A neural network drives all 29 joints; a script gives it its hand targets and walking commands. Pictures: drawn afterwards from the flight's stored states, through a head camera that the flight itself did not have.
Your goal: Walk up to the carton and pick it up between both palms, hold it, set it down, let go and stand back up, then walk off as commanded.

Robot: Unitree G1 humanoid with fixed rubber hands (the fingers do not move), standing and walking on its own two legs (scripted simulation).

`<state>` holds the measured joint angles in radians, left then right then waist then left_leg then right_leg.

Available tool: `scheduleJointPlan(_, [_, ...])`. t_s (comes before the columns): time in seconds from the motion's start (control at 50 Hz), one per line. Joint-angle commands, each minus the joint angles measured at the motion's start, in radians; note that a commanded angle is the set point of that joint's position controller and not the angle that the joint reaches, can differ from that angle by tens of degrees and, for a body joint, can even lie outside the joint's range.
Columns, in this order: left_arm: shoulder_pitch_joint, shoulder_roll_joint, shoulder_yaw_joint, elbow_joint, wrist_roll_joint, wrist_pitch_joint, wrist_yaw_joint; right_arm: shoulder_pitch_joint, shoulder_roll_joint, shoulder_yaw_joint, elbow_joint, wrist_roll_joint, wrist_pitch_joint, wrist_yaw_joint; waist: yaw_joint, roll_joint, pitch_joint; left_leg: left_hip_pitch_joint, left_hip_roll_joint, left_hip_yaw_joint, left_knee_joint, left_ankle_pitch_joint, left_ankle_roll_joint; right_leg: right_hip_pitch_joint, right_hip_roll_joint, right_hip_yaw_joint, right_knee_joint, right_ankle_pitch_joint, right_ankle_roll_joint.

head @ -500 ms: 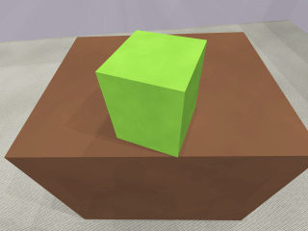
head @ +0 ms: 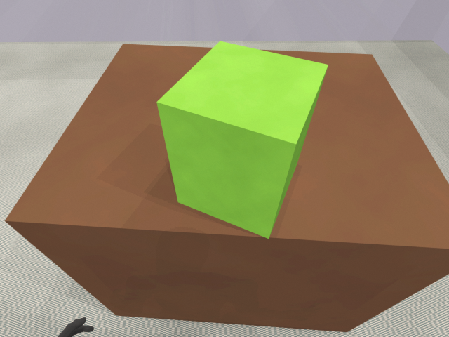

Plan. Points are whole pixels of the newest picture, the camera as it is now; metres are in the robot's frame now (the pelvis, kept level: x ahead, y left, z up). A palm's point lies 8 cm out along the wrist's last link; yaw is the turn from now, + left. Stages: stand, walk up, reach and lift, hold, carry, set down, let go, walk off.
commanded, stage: walk up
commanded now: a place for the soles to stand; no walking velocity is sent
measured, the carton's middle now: (244, 141) +0.43 +0.01 +0.12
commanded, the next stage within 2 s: stand in 0.60 s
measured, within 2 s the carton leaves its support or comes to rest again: neither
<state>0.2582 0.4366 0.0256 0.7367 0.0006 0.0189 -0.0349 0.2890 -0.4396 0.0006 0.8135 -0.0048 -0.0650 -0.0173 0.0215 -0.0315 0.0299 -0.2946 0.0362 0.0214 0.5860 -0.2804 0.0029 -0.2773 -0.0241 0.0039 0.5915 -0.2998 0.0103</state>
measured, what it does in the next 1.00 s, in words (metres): stands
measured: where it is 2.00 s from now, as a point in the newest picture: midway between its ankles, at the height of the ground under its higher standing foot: outside the picture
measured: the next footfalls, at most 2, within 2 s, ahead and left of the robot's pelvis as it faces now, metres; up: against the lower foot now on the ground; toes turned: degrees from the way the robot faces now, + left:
none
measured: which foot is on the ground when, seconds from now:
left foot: down 0.00-1.00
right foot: down 0.00-1.00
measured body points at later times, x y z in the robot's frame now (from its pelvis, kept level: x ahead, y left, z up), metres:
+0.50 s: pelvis +0.01 +0.00 +0.00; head +0.02 +0.01 +0.45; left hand +0.14 +0.32 -0.09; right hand +0.10 -0.32 -0.09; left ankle +0.02 +0.13 -0.73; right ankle +0.01 -0.13 -0.73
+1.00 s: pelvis +0.00 +0.00 -0.01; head +0.02 +0.01 +0.44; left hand +0.18 +0.31 -0.09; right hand +0.15 -0.31 -0.09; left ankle +0.02 +0.13 -0.73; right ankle +0.01 -0.13 -0.73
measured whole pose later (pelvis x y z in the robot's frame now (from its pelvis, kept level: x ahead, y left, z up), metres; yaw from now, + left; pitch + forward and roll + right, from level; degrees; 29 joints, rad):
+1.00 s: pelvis +0.00 +0.00 -0.01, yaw +0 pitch -2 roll +0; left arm 0.06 0.43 0.00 0.55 0.00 0.39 0.01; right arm 0.13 -0.40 -0.08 0.94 -0.12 -0.22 0.07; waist 0.02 -0.02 0.07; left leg -0.30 0.04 0.02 0.66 -0.33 -0.01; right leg -0.28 -0.02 0.00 0.66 -0.34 0.01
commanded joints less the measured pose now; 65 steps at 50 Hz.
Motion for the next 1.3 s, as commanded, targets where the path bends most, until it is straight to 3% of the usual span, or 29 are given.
scheduleJointPlan(0.0, [-0.070, 0.167, 0.043, 0.014, 0.015, -0.026, 0.009, -0.055, -0.212, -0.067, -0.006, -0.007, -0.009, 0.000, -0.026, 0.000, 0.001, 0.034, 0.100, -0.157, -0.141, -0.079, 0.070, -0.062, -0.059, 0.106, -0.148, -0.053, -0.072])
scheduleJointPlan(0.12, [-0.073, 0.180, 0.045, 0.022, 0.016, -0.033, 0.010, -0.067, -0.200, -0.061, -0.006, -0.006, -0.009, 0.001, -0.020, -0.006, -0.028, 0.012, 0.076, -0.121, -0.109, 0.044, 0.055, 0.013, -0.075, 0.116, -0.144, 0.065, -0.082])
scheduleJointPlan(0.22, [-0.083, 0.175, 0.044, 0.019, 0.014, -0.029, 0.013, -0.060, -0.203, -0.058, -0.004, -0.007, -0.011, 0.000, -0.016, 0.010, -0.062, 0.027, 0.100, -0.139, -0.109, 0.135, 0.064, 0.043, -0.068, 0.084, -0.104, 0.110, -0.073])
scheduleJointPlan(0.3, [-0.085, 0.172, 0.044, 0.026, 0.014, -0.026, 0.012, -0.075, -0.206, -0.061, -0.007, -0.007, -0.009, -0.001, -0.011, 0.022, -0.058, 0.012, 0.100, -0.142, -0.118, 0.114, 0.064, 0.050, -0.069, 0.085, -0.110, 0.098, -0.075])
scheduleJointPlan(0.32, [-0.092, 0.163, 0.035, 0.034, 0.006, -0.039, 0.018, -0.097, -0.176, -0.051, -0.011, -0.008, -0.001, 0.008, -0.006, 0.043, -0.061, 0.012, 0.079, -0.125, -0.122, 0.100, 0.057, 0.063, -0.088, 0.099, -0.146, 0.089, -0.070])
scheduleJointPlan(0.36, [-0.112, 0.172, 0.034, 0.037, 0.009, -0.048, 0.021, -0.093, -0.167, -0.051, -0.007, -0.007, 0.003, 0.013, -0.019, 0.011, -0.058, 0.038, 0.064, -0.103, -0.114, 0.116, 0.046, 0.047, -0.096, 0.115, -0.166, 0.102, -0.070])
scheduleJointPlan(0.6, [-0.117, 0.167, 0.023, 0.054, 0.008, -0.050, 0.026, -0.096, -0.175, -0.052, -0.001, -0.007, 0.005, 0.017, -0.013, 0.040, -0.094, 0.071, 0.083, -0.123, -0.135, 0.191, 0.052, 0.083, -0.079, 0.073, -0.132, 0.170, -0.057])
scheduleJointPlan(0.78, [-0.114, 0.167, 0.023, 0.064, 0.008, -0.049, 0.026, -0.095, -0.174, -0.053, 0.002, -0.008, 0.008, 0.016, -0.011, 0.031, -0.110, 0.091, 0.086, -0.116, -0.136, 0.218, 0.050, 0.096, -0.080, 0.070, -0.130, 0.201, -0.055])
scheduleJointPlan(0.8, [-0.345, 0.101, 0.023, -0.176, 0.000, 0.198, 0.045, -0.392, -0.074, -0.249, 0.128, -0.136, -0.194, 0.067, -0.053, 0.050, 0.010, -0.013, -0.006, 0.032, -0.057, -0.096, -0.039, -0.146, 0.025, -0.100, -0.038, -0.097, -0.086])
scheduleJointPlan(0.82, [-0.336, 0.078, 0.021, -0.245, 0.015, 0.291, 0.064, -0.339, -0.112, -0.260, 0.126, -0.161, -0.200, 0.091, -0.063, 0.051, 0.045, -0.039, 0.014, 0.017, -0.060, -0.184, -0.028, -0.162, 0.016, -0.103, -0.009, -0.124, -0.097])
scheduleJointPlan(0.84, [-0.342, 0.072, 0.019, -0.282, 0.015, 0.322, 0.067, -0.340, -0.119, -0.262, 0.109, -0.154, -0.191, 0.099, -0.064, 0.050, 0.048, -0.086, 0.030, 0.023, -0.074, -0.241, -0.007, -0.103, 0.018, -0.113, 0.011, -0.121, -0.097])
scheduleJointPlan(0.88, [-0.348, 0.058, 0.010, -0.349, 0.004, 0.372, 0.064, -0.347, -0.111, -0.262, 0.102, -0.138, -0.197, 0.095, -0.079, -0.004, 0.023, 0.037, 0.010, 0.019, -0.023, -0.178, -0.005, -0.151, -0.010, -0.098, -0.029, -0.092, -0.112])
scheduleJointPlan(0.92, [-0.330, 0.066, 0.015, -0.414, 0.003, 0.399, 0.058, -0.317, -0.107, -0.266, 0.063, -0.115, -0.199, 0.080, -0.077, -0.005, -0.036, 0.098, 0.009, 0.034, -0.021, -0.071, -0.009, -0.098, -0.001, -0.096, -0.044, 0.020, -0.098])
scheduleJointPlan(0.98, [-0.235, 0.090, 0.060, -0.445, 0.032, 0.399, 0.036, -0.206, -0.081, -0.218, 0.002, -0.061, -0.189, 0.046, -0.079, -0.053, -0.098, 0.193, -0.025, 0.041, -0.037, 0.139, 0.003, 0.053, 0.025, -0.082, -0.073, 0.321, -0.059])
scheduleJointPlan(1.02, [-0.161, 0.112, 0.100, -0.455, 0.056, 0.391, 0.014, -0.147, -0.064, -0.175, -0.041, -0.021, -0.189, 0.017, -0.062, -0.082, -0.124, 0.238, -0.052, 0.050, -0.047, 0.245, 0.007, 0.171, 0.035, -0.060, -0.087, 0.516, -0.029])
scheduleJointPlan(1.08, [-0.101, 0.133, 0.135, -0.472, 0.074, 0.385, -0.011, -0.099, -0.035, -0.119, -0.112, 0.017, -0.174, -0.017, -0.035, -0.088, -0.119, 0.226, -0.074, 0.056, -0.093, 0.285, 0.000, 0.306, 0.030, -0.034, -0.109, 0.671, -0.003])
scheduleJointPlan(1.14, [-0.108, 0.134, 0.137, -0.509, 0.069, 0.384, -0.023, -0.090, 0.012, -0.081, -0.186, 0.033, -0.146, -0.035, -0.020, -0.039, -0.062, 0.233, -0.073, 0.067, -0.156, 0.261, -0.013, 0.312, 0.029, -0.035, -0.168, 0.566, 0.003])
scheduleJointPlan(1.24, [-0.153, 0.146, 0.125, -0.603, 0.032, 0.380, -0.024, -0.044, 0.095, -0.063, -0.271, 0.045, -0.056, -0.049, -0.049, 0.042, 0.035, 0.256, -0.057, 0.096, -0.241, 0.197, -0.033, 0.253, 0.034, -0.046, -0.258, 0.264, -0.006])
scheduleJointPlan(1.28, [-0.153, 0.145, 0.124, -0.659, 0.020, 0.372, -0.019, -0.026, 0.114, -0.067, -0.324, 0.054, -0.024, -0.054, -0.052, 0.082, 0.043, 0.199, -0.038, 0.108, -0.282, 0.167, -0.027, 0.314, 0.050, -0.048, -0.253, 0.218, -0.010])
